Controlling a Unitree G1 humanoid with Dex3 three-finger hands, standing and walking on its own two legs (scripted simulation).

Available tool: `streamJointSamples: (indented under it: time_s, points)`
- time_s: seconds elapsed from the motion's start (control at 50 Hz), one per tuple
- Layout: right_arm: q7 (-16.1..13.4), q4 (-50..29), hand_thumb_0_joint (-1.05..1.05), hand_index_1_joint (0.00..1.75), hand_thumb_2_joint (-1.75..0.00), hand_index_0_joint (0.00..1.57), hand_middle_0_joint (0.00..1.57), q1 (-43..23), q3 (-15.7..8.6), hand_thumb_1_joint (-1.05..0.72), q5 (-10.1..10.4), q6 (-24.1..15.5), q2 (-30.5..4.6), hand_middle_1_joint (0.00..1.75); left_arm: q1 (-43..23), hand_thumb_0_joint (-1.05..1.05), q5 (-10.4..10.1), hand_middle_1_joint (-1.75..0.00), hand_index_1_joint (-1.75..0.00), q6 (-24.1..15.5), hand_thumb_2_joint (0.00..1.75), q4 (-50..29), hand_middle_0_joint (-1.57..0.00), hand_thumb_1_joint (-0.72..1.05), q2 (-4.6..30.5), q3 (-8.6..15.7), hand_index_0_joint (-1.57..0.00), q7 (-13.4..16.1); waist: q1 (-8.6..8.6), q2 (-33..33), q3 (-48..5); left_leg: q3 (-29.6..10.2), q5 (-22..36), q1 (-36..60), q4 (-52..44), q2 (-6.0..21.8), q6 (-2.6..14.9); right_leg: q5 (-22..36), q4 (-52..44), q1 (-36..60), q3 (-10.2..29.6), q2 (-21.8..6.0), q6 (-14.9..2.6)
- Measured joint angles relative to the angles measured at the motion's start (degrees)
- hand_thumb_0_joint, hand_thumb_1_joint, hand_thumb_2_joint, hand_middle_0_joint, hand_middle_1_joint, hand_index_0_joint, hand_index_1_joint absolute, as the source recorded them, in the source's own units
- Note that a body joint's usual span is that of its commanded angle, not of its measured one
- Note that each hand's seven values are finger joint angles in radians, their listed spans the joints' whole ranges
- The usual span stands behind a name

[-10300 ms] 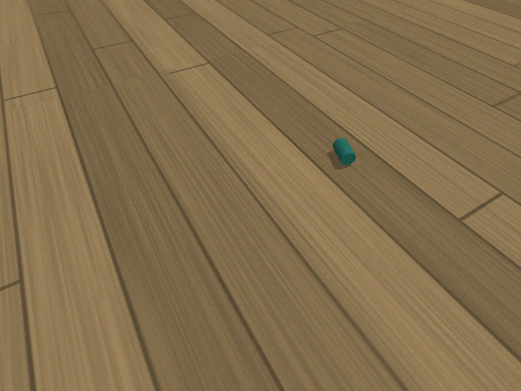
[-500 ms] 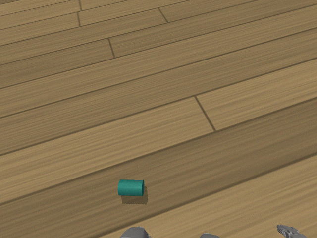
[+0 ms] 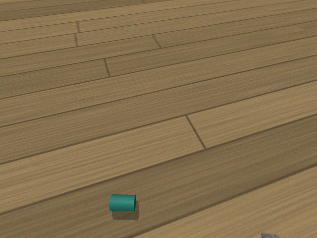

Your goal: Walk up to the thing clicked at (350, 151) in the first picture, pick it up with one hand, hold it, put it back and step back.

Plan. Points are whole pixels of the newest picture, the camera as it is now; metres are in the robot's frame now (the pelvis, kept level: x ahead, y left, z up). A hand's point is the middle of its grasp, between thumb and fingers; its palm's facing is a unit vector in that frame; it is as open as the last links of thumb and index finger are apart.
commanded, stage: walk up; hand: left
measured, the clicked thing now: (123, 202) +0.43 +0.22 -0.73
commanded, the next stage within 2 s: stand in 0.80 s
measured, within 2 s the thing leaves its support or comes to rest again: neither
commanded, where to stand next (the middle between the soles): +0.04 +0.00 m, yaw -3 degrees
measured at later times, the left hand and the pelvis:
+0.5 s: hand out of the picture +0.08 +0.25 -0.14, palm faces -0.01 -0.94 -0.33, open 7.4 cm; pelvis -0.01 +0.00 +0.01, yaw -2 degrees
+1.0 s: hand out of the picture +0.09 +0.25 -0.14, palm faces -0.04 -0.94 -0.34, open 7.4 cm; pelvis +0.00 +0.00 +0.01, yaw -2 degrees
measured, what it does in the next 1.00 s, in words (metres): stands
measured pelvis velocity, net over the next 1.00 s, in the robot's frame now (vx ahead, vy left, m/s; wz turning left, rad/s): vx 0.00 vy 0.00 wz -0.04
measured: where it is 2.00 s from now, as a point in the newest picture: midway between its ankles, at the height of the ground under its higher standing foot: outside the picture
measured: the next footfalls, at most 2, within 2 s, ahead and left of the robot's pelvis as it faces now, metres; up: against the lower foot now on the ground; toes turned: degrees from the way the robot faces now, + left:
none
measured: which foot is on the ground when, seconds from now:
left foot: down 0.00-1.00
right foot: down 0.00-1.00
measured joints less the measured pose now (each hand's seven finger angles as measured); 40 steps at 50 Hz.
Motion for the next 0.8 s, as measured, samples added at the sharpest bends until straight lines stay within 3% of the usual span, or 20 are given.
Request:
streamJointSamples:
  time_s: [0.32,0.8]
  points:
    - [0.03,5.42,0.0,0.3,-0.9,0.2,0.2,0.51,0.18,-0.9,-0.32,-0.49,0.2,0.3,-2.85,0.0,-0.15,-0.3,-0.3,0.17,0.9,4.09,-0.2,0.91,0.3,0.55,-0.2,-0.05,-0.72,-0.25,-1.43,1.26,4.37,3.63,-7.86,0.27,-0.15,4.19,-6.72,2.64,1.12,0.06,0.13]
    - [0.05,7.03,0.0,0.3,-0.9,0.2,0.2,1.17,-0.21,-0.9,-0.39,-0.42,0.54,0.3,-1.65,0.0,0.08,-0.3,-0.3,0.25,0.9,6.35,-0.2,0.91,-0.49,0.53,-0.2,0.13,-0.91,-0.53,-1.51,2.41,4.58,3.91,-9.16,0.5,0.03,4.8,-7.99,2.44,2.22,0.28,0.32]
